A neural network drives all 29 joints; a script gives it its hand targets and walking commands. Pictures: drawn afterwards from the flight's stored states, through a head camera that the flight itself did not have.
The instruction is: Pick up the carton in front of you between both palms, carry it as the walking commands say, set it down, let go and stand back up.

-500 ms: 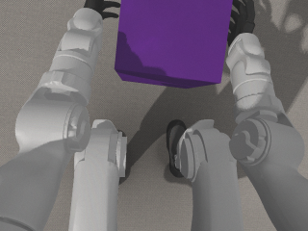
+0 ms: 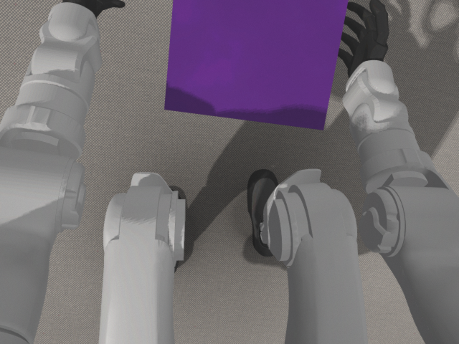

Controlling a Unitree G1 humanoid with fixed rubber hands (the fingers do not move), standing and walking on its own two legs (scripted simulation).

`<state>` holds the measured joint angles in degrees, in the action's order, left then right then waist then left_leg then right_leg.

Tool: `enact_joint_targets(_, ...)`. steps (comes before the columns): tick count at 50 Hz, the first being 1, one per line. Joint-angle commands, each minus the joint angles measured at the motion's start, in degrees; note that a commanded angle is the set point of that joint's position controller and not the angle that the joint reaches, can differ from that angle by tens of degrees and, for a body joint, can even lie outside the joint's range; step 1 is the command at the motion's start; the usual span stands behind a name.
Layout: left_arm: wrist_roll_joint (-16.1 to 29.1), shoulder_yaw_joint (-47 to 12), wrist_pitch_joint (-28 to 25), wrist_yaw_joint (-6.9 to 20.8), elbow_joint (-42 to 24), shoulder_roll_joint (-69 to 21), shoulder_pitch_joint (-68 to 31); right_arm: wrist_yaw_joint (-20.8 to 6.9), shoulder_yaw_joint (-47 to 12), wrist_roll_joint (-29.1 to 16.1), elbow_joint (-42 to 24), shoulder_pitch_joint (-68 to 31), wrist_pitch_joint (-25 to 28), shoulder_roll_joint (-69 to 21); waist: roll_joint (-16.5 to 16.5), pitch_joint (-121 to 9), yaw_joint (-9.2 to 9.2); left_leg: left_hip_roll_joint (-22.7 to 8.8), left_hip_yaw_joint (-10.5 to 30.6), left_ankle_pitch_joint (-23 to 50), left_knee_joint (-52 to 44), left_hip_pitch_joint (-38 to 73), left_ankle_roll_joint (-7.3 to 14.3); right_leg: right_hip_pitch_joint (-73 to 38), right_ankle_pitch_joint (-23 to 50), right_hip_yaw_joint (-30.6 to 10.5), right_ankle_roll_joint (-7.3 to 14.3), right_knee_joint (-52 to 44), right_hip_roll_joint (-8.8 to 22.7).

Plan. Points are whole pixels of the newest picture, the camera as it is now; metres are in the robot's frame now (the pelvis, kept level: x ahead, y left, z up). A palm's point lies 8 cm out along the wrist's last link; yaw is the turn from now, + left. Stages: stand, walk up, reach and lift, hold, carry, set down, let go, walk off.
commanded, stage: set down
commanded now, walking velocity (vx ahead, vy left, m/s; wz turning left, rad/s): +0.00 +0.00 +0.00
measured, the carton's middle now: (241, 56) +0.49 -0.03 -0.24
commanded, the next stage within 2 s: let go in 1.02 s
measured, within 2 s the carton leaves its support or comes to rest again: neither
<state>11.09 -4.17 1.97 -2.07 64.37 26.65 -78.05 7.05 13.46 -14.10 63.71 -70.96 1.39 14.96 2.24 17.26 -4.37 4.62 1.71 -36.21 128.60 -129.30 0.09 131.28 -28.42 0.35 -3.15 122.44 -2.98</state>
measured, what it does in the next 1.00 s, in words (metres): rises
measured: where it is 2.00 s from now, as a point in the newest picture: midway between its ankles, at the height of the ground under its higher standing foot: (215, 237)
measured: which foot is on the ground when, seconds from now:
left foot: down 0.00-1.00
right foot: down 0.00-1.00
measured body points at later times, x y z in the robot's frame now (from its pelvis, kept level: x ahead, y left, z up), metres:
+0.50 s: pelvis +0.01 -0.01 +0.10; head +0.33 +0.01 +0.42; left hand +0.56 +0.18 -0.02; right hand +0.50 -0.20 -0.02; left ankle +0.09 +0.11 -0.33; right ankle +0.14 -0.12 -0.33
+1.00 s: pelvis +0.04 +0.00 +0.24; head +0.33 +0.01 +0.58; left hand +0.56 +0.19 +0.13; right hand +0.49 -0.21 +0.13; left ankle +0.09 +0.11 -0.33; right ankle +0.13 -0.12 -0.33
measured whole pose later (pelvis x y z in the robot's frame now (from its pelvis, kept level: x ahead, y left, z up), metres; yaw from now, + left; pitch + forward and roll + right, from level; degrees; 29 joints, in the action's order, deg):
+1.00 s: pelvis +0.04 +0.00 +0.24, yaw +1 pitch +45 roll -2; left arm -1.3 11.1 7.7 4.3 52.9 20.3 -60.4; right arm 6.1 18.8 -2.3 36.9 -47.2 -7.3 4.7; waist -1.4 -6.5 -5.7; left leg 3.7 2.7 -26.0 77.0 -96.2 0.4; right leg 97.9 -20.4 -1.7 -1.9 73.0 -2.1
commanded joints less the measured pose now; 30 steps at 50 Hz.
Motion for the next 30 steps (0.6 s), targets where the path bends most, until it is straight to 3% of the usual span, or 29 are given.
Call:
enact_joint_targets(1,0.90,0.68,-0.65,0.08,-6.88,3.47,-15.94,0.75,-0.45,-0.90,-9.35,-8.23,0.52,4.76,-11.08,-67.84,-2.22,-4.19,1.63,19.38,-13.92,34.06,-0.73,-31.54,18.63,3.69,0.24,-5.68,1.28)
enact_joint_targets(7,-2.48,5.89,1.95,-0.63,-15.02,5.80,-11.54,3.38,-0.81,0.77,-23.61,-3.85,-2.72,4.70,-8.82,-84.51,-0.87,-2.27,-2.06,16.84,-18.06,39.77,-0.10,-46.27,18.71,5.08,0.20,-10.48,-0.25)
enact_joint_targets(9,-3.86,7.82,3.36,-0.28,-16.26,6.04,-10.28,3.97,0.01,2.38,-26.45,-2.07,-4.63,3.43,-7.86,-82.30,-0.87,-1.78,-2.79,14.36,-20.33,38.18,0.26,-46.88,16.45,5.05,0.23,-13.08,-0.82)
enact_joint_targets(16,-6.03,11.06,3.77,2.34,-12.29,3.38,-6.48,3.25,2.18,6.96,-26.30,1.57,-6.65,-2.04,-5.92,-69.48,-1.08,-1.32,-2.61,12.44,-26.92,31.15,0.77,-43.06,14.36,4.12,-0.64,-19.99,-1.16)
enact_joint_targets(22,-7.61,12.33,3.52,3.67,-11.71,3.06,-4.53,2.53,3.44,8.63,-27.20,4.45,-6.99,-3.33,-6.78,-72.80,-1.35,-0.79,-2.87,13.86,-32.69,34.51,0.27,-46.00,15.83,4.35,-0.90,-25.55,-1.35)
enact_joint_targets(30,-9.19,13.28,4.86,4.43,-17.80,3.06,-2.60,1.92,4.01,9.16,-32.82,8.36,-8.08,-3.26,-9.68,-80.63,-1.58,-0.16,-3.22,20.01,-40.22,46.58,-0.58,-51.36,19.69,5.03,-0.85,-33.33,-1.66)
